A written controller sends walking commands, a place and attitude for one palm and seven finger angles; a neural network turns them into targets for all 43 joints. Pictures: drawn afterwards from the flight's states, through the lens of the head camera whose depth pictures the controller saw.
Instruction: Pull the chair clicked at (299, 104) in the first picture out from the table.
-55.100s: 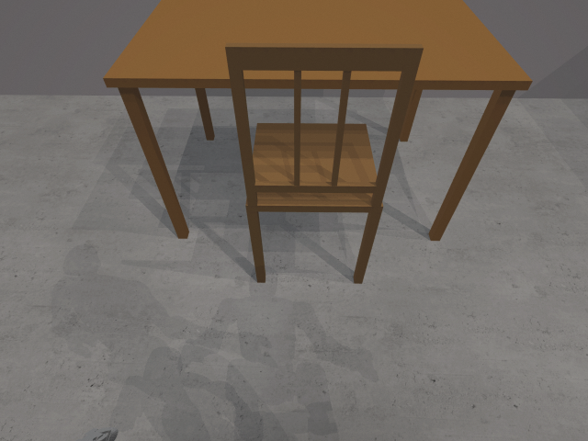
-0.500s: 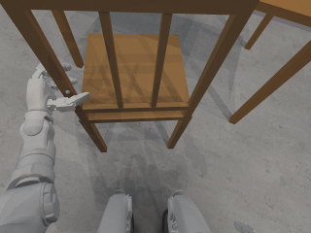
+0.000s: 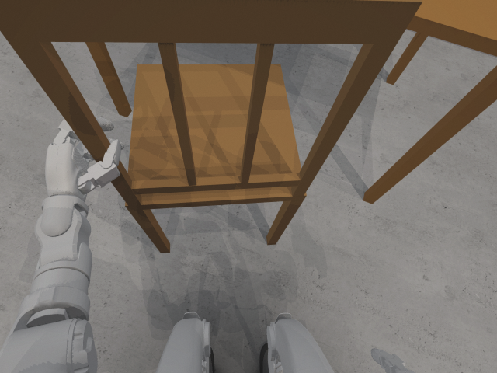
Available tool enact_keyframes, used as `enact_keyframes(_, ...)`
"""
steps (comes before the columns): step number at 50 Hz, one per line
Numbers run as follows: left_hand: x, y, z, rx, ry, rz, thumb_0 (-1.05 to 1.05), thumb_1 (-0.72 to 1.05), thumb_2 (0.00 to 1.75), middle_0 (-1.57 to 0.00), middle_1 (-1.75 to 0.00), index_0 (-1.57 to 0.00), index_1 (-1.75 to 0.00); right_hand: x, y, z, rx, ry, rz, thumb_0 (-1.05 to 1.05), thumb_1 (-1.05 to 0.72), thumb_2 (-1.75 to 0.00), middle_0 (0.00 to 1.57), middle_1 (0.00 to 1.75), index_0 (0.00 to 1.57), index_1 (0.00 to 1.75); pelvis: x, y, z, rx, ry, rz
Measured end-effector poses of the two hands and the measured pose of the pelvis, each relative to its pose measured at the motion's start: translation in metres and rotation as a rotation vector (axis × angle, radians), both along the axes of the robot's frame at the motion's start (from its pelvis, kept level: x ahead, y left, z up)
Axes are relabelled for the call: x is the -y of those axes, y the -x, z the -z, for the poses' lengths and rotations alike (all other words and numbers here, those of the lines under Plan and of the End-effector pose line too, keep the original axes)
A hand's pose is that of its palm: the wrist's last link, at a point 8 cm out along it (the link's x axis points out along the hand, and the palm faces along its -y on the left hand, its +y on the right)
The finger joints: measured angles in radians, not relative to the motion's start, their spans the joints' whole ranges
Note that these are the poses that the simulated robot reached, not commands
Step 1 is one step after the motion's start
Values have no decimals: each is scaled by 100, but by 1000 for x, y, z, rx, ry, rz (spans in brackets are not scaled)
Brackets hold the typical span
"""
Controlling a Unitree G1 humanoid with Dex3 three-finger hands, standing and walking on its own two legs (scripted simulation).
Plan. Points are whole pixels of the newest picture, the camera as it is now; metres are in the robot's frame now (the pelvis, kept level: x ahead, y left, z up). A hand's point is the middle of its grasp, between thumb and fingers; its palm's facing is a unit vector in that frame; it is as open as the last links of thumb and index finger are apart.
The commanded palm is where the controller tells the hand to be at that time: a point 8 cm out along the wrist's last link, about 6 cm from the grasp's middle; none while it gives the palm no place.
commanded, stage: hook a spindle and tug to test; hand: left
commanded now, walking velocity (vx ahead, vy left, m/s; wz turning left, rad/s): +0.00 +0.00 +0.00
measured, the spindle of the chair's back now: (183, 132) +0.47 +0.10 +0.05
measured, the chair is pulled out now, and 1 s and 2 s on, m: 0.20 0.23 0.29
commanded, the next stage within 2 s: step backward, pulling the chair out in 0.34 s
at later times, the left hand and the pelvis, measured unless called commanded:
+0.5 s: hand (111, 172) +0.42 +0.21 +0.02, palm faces +0.12 -0.99 -0.08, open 6.0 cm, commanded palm +0.39 +0.25 +0.02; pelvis +0.01 +0.00 +0.01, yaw +1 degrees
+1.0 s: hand (127, 187) +0.38 +0.17 +0.04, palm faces +0.12 -0.98 -0.16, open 5.6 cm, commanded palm +0.36 +0.22 +0.04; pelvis +0.00 +0.00 +0.10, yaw -1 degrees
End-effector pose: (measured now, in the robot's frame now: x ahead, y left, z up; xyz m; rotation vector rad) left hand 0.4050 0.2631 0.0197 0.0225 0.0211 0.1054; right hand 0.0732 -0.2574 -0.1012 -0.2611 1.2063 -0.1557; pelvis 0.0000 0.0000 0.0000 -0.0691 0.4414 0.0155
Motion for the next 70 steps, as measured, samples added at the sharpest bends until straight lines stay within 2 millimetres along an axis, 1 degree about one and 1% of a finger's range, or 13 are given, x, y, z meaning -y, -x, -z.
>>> enact_keyframes(14, 3, 12, 0, -3, 4, 10, 2, 67, 73, -37, -139, -37, -143, -5, -29, -4, 65, -19, -18, 0, -91, -90, 20, 30, 21, 30, -1, -10, -4, -2, -5, 3)
enact_keyframes(23, 5, 17, 0, 1, 2, 4, 1, 66, 74, -38, -139, -37, -143, -2, -37, -2, 82, -17, -36, 0, -91, -90, 20, 30, 21, 30, 2, -10, -2, 1, -8, -1)
enact_keyframes(24, 4, 17, -2, -15, -16, -6, 1, 65, 74, -38, -138, -37, -143, -2, -37, -3, 74, -16, -20, 0, -91, -90, 20, 30, 21, 30, 3, -9, -4, 20, -10, -4)
enact_keyframes(26, 5, 17, -9, -99, -74, -30, 1, 63, 75, -37, -135, -38, -144, -5, -35, -12, 54, -12, 21, 0, -91, -90, 20, 30, 21, 30, 3, -8, -17, 75, -19, -13)
enact_keyframes(29, 10, 16, -21, -250, -103, -81, 4, 63, 76, -35, -127, -38, -144, -12, -32, -33, 33, -15, 63, 1, -91, -90, 20, 30, 21, 30, 0, -14, -43, 118, -22, -20)
enact_keyframes(33, 18, 19, -27, -350, -35, -145, 8, 65, 76, -28, -113, -42, -145, -16, -27, -64, 10, 4, 82, 0, -91, -90, 20, 30, 21, 30, -2, -24, -73, 156, -29, -17)
enact_keyframes(36, 22, 21, -30, -387, -23, -149, 10, 65, 75, -27, -108, -45, -145, -11, -22, -81, -6, 41, 85, 0, -91, -90, 21, 30, 21, 30, -4, -26, -85, 178, -24, -19)
enact_keyframes(40, 24, 24, -31, -414, -39, -114, 9, 65, 72, -27, -106, -48, -145, 0, -12, -94, -18, 88, 102, 0, -91, -90, 21, 30, 21, 30, -8, -23, -93, 203, -21, -16)
enact_keyframes(44, 28, 30, -32, -419, -60, -79, 7, 65, 70, -27, -107, -49, -145, 7, -1, -98, -17, 109, 120, 0, -91, -90, 20, 30, 21, 30, -9, -16, -96, 227, -31, 1)
enact_keyframes(48, 34, 41, -33, -423, -80, -62, 6, 65, 69, -28, -107, -49, -145, 9, 9, -93, -7, 90, 131, 0, -91, -90, 20, 30, 21, 30, -7, -8, -96, 254, -43, 20)
enact_keyframes(57, 60, 78, -35, -454, -109, -56, 4, 64, 69, -28, -110, -49, -145, 7, 25, -79, 19, 10, 139, 0, -91, -90, 20, 30, 21, 30, 12, 16, -98, 290, -41, 19)
enact_keyframes(63, 75, 101, -36, -469, -110, -54, 3, 64, 69, -27, -111, -50, -145, 21, 35, -79, 62, 25, 125, 0, -91, -90, 21, 30, 21, 30, 19, 36, -98, 319, -47, -2)
enact_keyframes(70, 83, 120, -36, -474, -115, -31, 2, 64, 68, -25, -112, -50, -145, 36, 50, -88, 102, 82, 116, 0, -91, -90, 20, 30, 21, 30, 16, 52, -99, 349, -51, -9)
